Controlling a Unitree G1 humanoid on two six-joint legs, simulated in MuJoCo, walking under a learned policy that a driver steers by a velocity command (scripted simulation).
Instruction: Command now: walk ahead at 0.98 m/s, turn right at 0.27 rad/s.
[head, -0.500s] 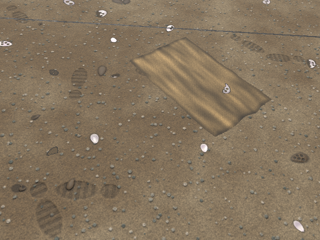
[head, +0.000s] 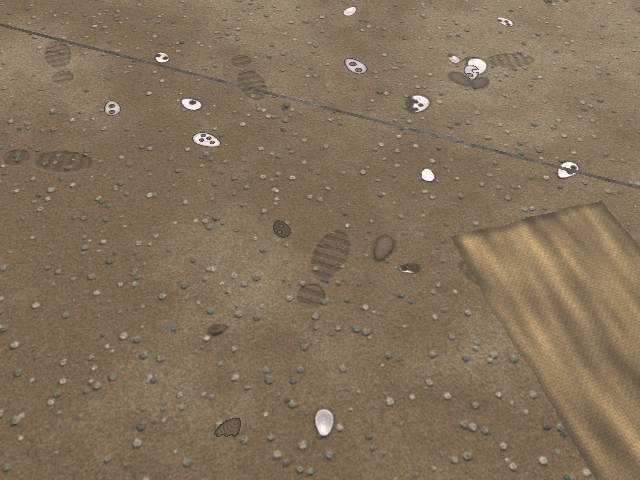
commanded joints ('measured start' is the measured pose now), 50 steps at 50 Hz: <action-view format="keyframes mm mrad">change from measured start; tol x32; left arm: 1 37 14 -13 -41 -9 -8 -5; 15 261 -62 -61 -138 -83 10 32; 31 -300 54 -32 -288 -31 73 -56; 36 273 314 89 -130 -51 115 -13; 50 70 98 -1 -119 -26 37 34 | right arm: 1 -49 -28 5 -128 -15 -41 2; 37 173 -97 -6 -187 0 -56 -12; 50 -297 -57 9 -273 -26 -21 -6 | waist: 1 -59 -33 -17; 13 -212 -70 -162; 15 -157 497 -435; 18 -142 49 -65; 29 -71 -53 123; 35 260 88 -195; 37 4 -390 -419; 40 -4 91 -138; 50 48 -66 54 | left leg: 1 -283 97 -51 -128 16 -22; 13 567 104 -39 -743 204 -72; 15 930 507 -906 -1012 -446 126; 20 369 318 -238 -1061 85 37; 29 303 237 269 -1177 437 -39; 34 416 283 319 -650 1500 -53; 35 204 246 301 -313 1369 -69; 36 -134 14 286 205 139 -119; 37 -455 -61 -2 433 -218 -116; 50 11 61 92 -643 594 -177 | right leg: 1 193 -244 504 -291 -171 -229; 11 -27 -197 398 -145 -46 -93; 17 -680 -183 96 1057 -187 14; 34 61 -42 -226 368 31 -104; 36 674 -165 109 208 166 -224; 37 909 -391 794 -17 -251 -460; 42 178 -239 567 -225 -217 -271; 50 -141 -115 230 -237 -12 -171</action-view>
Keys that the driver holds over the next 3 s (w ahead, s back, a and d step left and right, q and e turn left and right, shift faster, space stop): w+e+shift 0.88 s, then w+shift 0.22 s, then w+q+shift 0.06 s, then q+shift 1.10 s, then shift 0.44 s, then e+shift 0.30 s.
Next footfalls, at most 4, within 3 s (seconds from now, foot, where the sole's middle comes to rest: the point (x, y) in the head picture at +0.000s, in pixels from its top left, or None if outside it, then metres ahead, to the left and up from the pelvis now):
0.26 left None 0.43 0.16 -0.77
0.70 right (443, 373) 0.72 -0.24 -0.77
1.16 left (491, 236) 1.14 -0.40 -0.77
1.58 right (595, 230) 1.18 -0.69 -0.77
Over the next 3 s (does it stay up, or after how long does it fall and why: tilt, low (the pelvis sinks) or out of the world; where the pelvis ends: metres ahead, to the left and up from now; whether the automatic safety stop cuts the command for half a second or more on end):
stays up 1.17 -0.53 0.00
